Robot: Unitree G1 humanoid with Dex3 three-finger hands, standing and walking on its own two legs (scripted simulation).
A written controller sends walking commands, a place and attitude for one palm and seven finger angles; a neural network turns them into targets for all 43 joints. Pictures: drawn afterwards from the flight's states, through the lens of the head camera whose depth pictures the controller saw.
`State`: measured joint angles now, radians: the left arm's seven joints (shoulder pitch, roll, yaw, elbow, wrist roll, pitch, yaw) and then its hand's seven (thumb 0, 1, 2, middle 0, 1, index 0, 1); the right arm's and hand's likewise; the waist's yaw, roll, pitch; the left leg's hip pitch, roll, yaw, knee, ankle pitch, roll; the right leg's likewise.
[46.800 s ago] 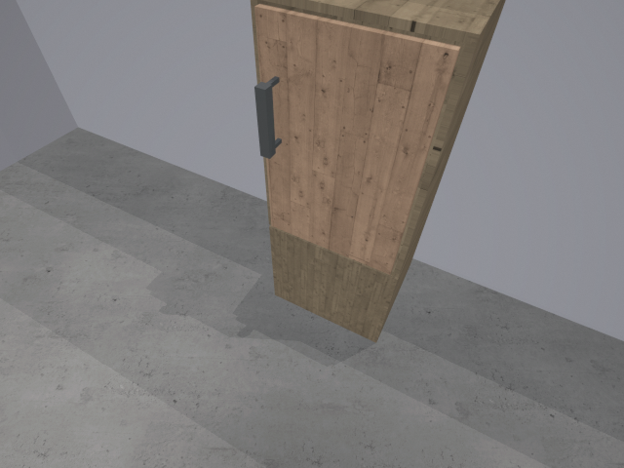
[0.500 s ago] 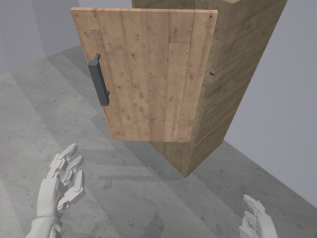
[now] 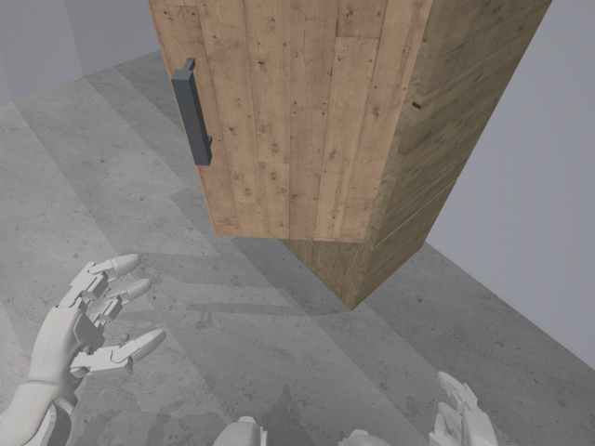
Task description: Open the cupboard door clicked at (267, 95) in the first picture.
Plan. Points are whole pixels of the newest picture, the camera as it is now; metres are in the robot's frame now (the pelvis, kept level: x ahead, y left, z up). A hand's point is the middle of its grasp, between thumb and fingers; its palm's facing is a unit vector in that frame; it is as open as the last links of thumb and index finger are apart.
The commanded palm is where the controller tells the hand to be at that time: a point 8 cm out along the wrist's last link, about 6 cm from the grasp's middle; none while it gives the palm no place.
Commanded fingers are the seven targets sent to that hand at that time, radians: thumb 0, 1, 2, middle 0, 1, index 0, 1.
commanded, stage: raise the hand with hooked fingers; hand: left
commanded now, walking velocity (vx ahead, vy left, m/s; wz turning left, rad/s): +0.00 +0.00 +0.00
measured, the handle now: (197, 114) +0.59 +0.20 +0.10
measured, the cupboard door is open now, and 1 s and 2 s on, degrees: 45 45 45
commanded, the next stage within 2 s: move the hooked fingers beside the handle in 1.34 s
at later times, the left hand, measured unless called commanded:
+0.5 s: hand (82, 288) +0.27 +0.26 +0.10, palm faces +0.02 -1.00 -0.05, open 13.4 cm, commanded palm +0.25 +0.32 +0.10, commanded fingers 0.00 -0.50 0.30 -0.30 -1.20 -0.30 -1.20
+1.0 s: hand (66, 236) +0.32 +0.28 +0.14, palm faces +0.01 -1.00 -0.03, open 14.0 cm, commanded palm +0.28 +0.33 +0.13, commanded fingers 0.00 -0.50 0.30 -0.30 -1.20 -0.30 -1.20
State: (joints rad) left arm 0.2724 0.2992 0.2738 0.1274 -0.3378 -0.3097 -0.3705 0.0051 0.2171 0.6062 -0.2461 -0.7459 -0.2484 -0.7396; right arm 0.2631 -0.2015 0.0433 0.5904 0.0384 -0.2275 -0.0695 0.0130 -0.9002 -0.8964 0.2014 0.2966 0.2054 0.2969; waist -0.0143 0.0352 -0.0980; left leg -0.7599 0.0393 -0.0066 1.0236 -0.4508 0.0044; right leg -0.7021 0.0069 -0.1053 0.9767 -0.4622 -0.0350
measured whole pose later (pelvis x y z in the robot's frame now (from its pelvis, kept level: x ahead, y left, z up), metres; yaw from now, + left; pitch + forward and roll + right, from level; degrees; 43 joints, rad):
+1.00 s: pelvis +0.02 +0.01 +0.04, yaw +0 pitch +6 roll -1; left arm -0.09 0.44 0.43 0.44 -0.36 -0.18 -0.51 -0.01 -0.49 0.30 -0.29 -1.20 -0.30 -1.20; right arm 0.30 -0.29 0.04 0.59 0.06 -0.21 -0.09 0.01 -0.90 -0.90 0.20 0.30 0.20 0.30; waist 0.00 0.04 -0.06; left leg -0.49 0.02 0.02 0.76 -0.37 0.02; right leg -0.45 0.00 -0.07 0.72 -0.37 -0.02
